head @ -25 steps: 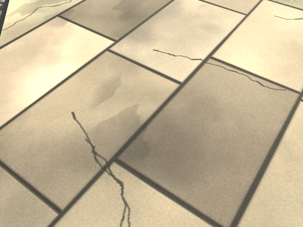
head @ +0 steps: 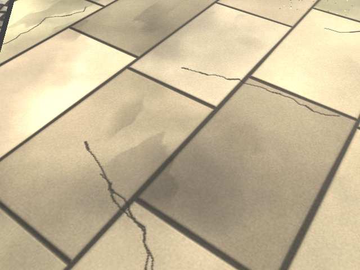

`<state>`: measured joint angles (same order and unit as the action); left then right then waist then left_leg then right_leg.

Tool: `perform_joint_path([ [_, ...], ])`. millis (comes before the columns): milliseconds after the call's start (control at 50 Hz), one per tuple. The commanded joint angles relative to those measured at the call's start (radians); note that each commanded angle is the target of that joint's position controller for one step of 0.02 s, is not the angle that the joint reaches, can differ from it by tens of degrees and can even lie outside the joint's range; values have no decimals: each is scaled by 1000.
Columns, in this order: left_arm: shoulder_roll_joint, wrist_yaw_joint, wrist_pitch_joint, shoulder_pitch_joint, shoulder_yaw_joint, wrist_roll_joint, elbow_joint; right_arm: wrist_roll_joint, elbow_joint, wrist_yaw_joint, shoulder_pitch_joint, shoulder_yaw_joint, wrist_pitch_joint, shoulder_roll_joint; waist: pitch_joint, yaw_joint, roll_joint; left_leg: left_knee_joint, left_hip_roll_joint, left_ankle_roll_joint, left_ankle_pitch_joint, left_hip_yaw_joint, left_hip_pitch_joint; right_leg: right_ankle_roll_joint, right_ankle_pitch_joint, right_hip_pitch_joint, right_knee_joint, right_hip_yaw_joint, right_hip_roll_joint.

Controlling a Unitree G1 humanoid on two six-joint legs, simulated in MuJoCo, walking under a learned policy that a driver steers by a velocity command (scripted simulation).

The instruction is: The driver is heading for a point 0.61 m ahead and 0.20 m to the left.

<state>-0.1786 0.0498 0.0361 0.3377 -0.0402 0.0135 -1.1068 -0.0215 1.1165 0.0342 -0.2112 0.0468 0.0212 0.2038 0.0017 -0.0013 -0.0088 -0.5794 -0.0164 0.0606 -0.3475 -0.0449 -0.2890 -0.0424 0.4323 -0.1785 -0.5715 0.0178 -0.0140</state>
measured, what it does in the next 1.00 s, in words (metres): walks ahead: left foot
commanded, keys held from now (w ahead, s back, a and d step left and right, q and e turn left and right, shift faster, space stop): no key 0.38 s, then w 0.62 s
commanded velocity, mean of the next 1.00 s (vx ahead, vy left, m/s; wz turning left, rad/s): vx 0.24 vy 0.00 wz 0.00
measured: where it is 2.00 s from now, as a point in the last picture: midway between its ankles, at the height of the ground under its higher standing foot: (175, 227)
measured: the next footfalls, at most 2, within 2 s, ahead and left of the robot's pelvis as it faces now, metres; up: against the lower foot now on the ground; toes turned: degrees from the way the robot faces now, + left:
left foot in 0.66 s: +0.13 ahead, +0.12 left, +0.00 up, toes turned +4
right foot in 1.20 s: +0.52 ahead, -0.10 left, +0.00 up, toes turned +1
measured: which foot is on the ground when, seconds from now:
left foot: down 0.00-0.46, up 0.48-0.64, down 0.66-1.00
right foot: down 0.00-0.66, up 0.68-1.00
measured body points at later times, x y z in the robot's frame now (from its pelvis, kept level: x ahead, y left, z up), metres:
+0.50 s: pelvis +0.03 -0.01 -0.01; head +0.03 -0.01 +0.44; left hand +0.02 +0.22 -0.16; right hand +0.10 -0.26 -0.16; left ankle +0.01 +0.10 -0.73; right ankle -0.05 -0.12 -0.73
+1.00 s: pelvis +0.19 +0.04 +0.01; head +0.20 +0.06 +0.46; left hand +0.36 +0.29 -0.11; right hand +0.11 -0.19 -0.13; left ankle +0.09 +0.12 -0.73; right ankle +0.36 -0.14 -0.66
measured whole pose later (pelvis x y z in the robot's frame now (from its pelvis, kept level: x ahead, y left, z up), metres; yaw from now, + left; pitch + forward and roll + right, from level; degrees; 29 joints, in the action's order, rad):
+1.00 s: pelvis +0.19 +0.04 +0.01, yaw +0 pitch +1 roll +0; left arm -0.25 0.00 0.07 0.07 -0.08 0.03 -0.92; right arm 0.01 1.11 0.01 -0.44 0.02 0.09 0.17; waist 0.00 0.07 -0.04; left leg -0.18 -0.05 0.07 -0.26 -0.07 0.07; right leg -0.02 0.00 -0.69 -0.81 -0.01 -0.13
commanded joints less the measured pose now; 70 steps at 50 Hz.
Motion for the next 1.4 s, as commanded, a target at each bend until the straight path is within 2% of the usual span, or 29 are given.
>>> perform_joint_path([
  [20,-49,-6,32,3,-6,-10,48,3,-32,-4,-24,23,31,122,-103,14,74,199,158,114,-156,247,50,-32,-14,-223,16,17,11],
  [60,-36,-8,27,53,0,-18,45,9,-49,-5,3,18,28,123,-60,-16,90,188,178,128,11,256,26,-18,-134,-152,3,23,15],
  [120,-97,-14,19,113,-12,-8,10,10,-56,-9,25,8,35,86,-9,-17,-72,-47,21,12,407,18,-8,-13,-505,-2,53,-51,-29],
  [200,-77,-24,16,87,2,-13,20,12,-36,-14,-7,-7,13,63,41,4,-51,-61,42,-18,416,40,45,-47,-819,43,42,-96,-93],
  [380,-74,-20,-10,56,-2,-11,18,7,-25,0,33,2,-28,85,3,4,-4,33,61,-3,533,64,173,10,-608,-2,104,-38,-31],
  [420,-82,-16,-17,75,-11,-1,4,-1,-12,0,26,7,-31,79,10,-3,-17,2,12,0,240,11,148,-20,-323,14,116,-30,-10],
  [460,-113,-13,-11,92,-23,12,8,-4,-26,-5,62,8,-20,63,-81,-17,-91,-70,-32,-3,-98,-30,-9,-100,57,-8,201,-163,-86],
  [500,-177,-11,17,113,-42,25,13,-14,-80,-13,158,0,19,45,-214,-38,-163,-182,-6,9,-137,-32,-233,-207,232,20,342,-417,-277],
  [540,-178,-14,49,113,-45,10,22,-18,-116,-26,216,-1,56,49,-260,-43,-147,-272,51,29,-183,24,-369,-239,49,76,347,-489,-354],
  [580,-169,-23,58,92,-45,12,35,-20,-122,-39,197,6,72,70,-221,-26,-125,-232,87,37,-200,33,-373,-206,-114,133,309,-408,-347],
  [640,-179,-34,42,-18,-43,14,75,-18,-19,-50,-58,36,70,83,-103,101,-88,-7,-31,30,91,-91,197,-103,-245,-154,194,-160,-174],
  [660,-170,-35,45,-54,-39,8,91,-10,27,-50,-212,61,66,128,-48,170,-19,29,6,52,96,-5,363,-58,-387,-250,-11,-63,-101],
  [680,-120,-30,53,-80,-26,7,137,-5,34,-48,-339,85,71,231,6,201,248,268,258,166,-67,461,467,24,-261,-415,-414,60,29],
  [700,-67,-30,68,-79,-15,16,159,15,33,-58,-341,59,85,203,63,161,283,425,402,253,-120,821,485,16,112,-520,-666,-87,73],
  [720,-89,-37,77,-80,-21,40,163,14,4,-56,-222,38,99,159,-28,98,177,414,417,234,-174,748,404,-16,62,-609,-769,-142,7],
  [760,-118,-37,84,-79,-33,36,155,11,-44,-66,-84,13,107,106,-95,35,60,423,327,155,-55,471,273,-51,-143,-586,-705,-107,-87],
  [820,-127,-37,61,-70,-53,21,144,23,-39,-61,-123,-4,98,76,-85,12,82,441,223,99,213,237,214,-34,-253,-482,-569,-60,-128],
  [940,-93,-46,45,-299,-43,9,236,31,-39,-22,-221,-3,80,126,-118,47,63,478,219,115,412,149,255,33,-418,-600,-289,-22,-121],
  [1100,-94,-91,74,-536,-19,19,332,11,-33,-14,-326,10,60,134,-174,85,76,436,267,120,488,126,398,0,-449,-574,11,7,-57],
  [1160,-155,-96,88,-442,-39,20,329,11,-59,-11,-274,29,53,180,-83,1,129,294,279,96,828,136,422,-32,-370,-358,57,28,6],
  [1200,-249,-77,87,-108,-84,20,246,20,-89,-17,-215,26,47,177,133,-165,152,-74,202,45,916,99,246,-91,-394,135,40,2,0],
  [1220,-336,-62,82,68,-104,-9,214,31,-122,-22,-249,6,52,104,317,-175,-10,-426,93,3,498,55,-57,-165,-290,503,32,-295,-248],
  [1240,-323,-75,83,76,-90,-28,205,-2,-112,-26,-368,-24,71,-19,481,-102,-255,-696,-36,-22,-226,155,-294,-275,-128,672,208,-747,-439],
  [1260,-224,-77,85,12,-65,-17,213,-31,-123,-25,-276,7,83,101,342,-114,-176,-795,21,-11,-197,217,-374,-220,-79,546,272,-697,-391],
  [1280,-175,-74,87,-79,-50,-8,222,-41,-152,-20,-192,20,87,135,174,-90,-123,-791,68,-1,-105,173,-411,-172,-131,369,291,-505,-365],
  [1300,-151,-77,92,-151,-41,-10,226,-31,-157,-10,-157,24,85,126,100,-53,-37,-750,116,1,-17,158,-362,-148,-222,205,323,-382,-331],
  [1320,-130,-82,97,-183,-37,-19,218,-18,-155,-6,-157,34,74,110,55,-22,-37,-705,146,6,30,157,-304,-129,-288,87,354,-275,-293],
  [1360,-109,-82,100,-196,-35,-29,197,-23,-155,-10,-202,40,42,65,27,23,-82,-663,175,15,62,156,-233,-123,-301,-14,409,-151,-255],
  [1400,-133,-73,105,-193,-41,-24,183,-22,-186,-7,-160,45,18,62,-21,35,-79,-625,190,10,90,151,-279,-137,-323,-57,451,-82,-256],
])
